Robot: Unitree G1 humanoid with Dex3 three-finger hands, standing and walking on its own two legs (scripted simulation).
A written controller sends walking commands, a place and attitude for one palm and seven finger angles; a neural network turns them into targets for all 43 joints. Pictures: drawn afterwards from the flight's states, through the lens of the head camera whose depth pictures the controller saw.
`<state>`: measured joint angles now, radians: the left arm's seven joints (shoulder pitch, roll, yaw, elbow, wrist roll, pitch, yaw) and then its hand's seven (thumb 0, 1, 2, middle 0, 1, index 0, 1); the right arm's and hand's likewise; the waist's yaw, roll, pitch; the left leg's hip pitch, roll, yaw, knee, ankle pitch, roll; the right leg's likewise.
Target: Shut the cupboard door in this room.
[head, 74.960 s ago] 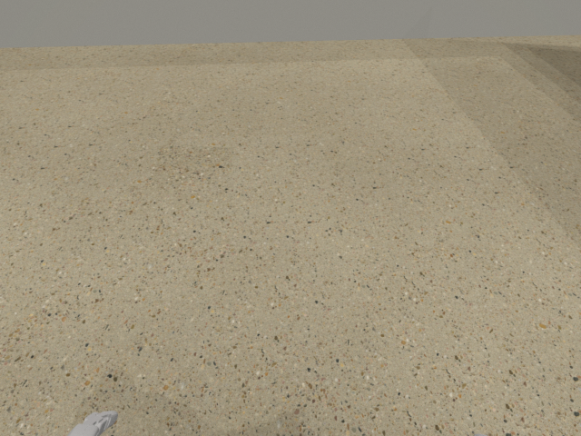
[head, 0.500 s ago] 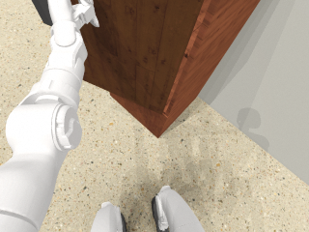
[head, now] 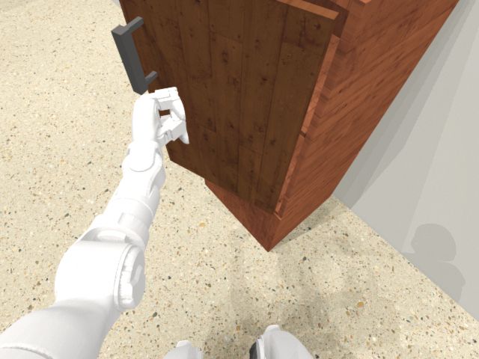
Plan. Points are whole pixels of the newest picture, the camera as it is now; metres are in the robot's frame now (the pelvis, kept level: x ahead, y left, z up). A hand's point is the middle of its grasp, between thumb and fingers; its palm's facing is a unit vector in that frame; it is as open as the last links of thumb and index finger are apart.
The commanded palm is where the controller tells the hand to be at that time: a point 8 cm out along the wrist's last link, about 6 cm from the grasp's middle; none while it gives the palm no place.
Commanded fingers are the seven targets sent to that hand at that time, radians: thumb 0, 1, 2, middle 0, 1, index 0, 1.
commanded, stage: pull the fist back off the door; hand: left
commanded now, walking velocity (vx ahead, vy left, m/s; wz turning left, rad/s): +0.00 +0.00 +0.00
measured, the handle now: (138, 57) +0.66 +0.14 +0.09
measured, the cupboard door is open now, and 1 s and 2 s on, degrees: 19 19 19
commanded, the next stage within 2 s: draw the hand back to the body in 0.16 s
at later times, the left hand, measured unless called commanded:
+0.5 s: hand (156, 127) +0.45 +0.09 +0.11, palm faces -0.01 -1.00 -0.06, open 3.1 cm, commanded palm +0.40 +0.15 +0.12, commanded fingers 0.00 0.90 0.90 -1.30 -1.50 -1.30 -1.50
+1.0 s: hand (50, 212) +0.30 +0.19 +0.16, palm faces +0.13 -0.97 -0.20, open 3.2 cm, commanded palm +0.27 +0.24 +0.17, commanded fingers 0.00 0.90 0.90 -0.83 -0.99 -0.83 -0.99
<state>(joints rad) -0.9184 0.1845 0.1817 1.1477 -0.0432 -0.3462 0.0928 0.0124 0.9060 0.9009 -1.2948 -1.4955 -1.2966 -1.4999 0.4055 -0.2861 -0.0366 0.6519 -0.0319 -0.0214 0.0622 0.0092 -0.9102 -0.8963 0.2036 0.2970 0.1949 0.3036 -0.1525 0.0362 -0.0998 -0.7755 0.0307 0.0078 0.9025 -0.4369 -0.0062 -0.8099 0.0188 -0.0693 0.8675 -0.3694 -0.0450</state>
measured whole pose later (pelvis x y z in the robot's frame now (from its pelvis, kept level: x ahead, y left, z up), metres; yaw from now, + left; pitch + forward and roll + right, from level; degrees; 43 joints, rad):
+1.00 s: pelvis +0.01 +0.02 +0.05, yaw +0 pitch -1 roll -1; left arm 0.01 0.25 0.05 0.07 -0.07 -0.09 0.05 0.01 0.90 0.90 -1.08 -1.26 -1.08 -1.26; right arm 0.16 -0.22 0.04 0.55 0.04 -0.02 -0.07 0.01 -0.91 -0.90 0.20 0.30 0.19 0.30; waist 0.02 0.03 -0.03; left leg -0.20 0.00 0.03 0.53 -0.31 0.02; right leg -0.24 0.00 -0.04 0.51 -0.25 -0.01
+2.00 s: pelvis +0.01 +0.02 +0.05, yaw +0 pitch -4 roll -1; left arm 0.47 0.35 0.35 -0.37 -0.05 -0.11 0.12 0.01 0.89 0.90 -0.21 -0.30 -0.21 -0.30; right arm 0.20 -0.22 0.01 0.65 0.01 -0.11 -0.07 0.02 -0.91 -0.90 0.21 0.30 0.20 0.30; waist 0.05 0.07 0.00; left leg -0.08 0.00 0.03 0.42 -0.27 0.02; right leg -0.11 0.01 -0.05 0.39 -0.21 -0.01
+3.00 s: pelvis -0.14 +0.03 +0.02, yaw +5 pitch -1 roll -4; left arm 0.49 0.48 0.48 -0.55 -0.02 -0.23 0.18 0.01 0.89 0.90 -0.21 -0.30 -0.21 -0.30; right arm 0.25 -0.22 -0.02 0.58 0.00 -0.05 -0.08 0.02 -0.91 -0.90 0.21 0.30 0.20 0.30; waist -0.07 0.02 0.04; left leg -0.55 0.07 0.03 0.69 -0.15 0.06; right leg -0.52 0.05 -0.02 0.92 -0.38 0.01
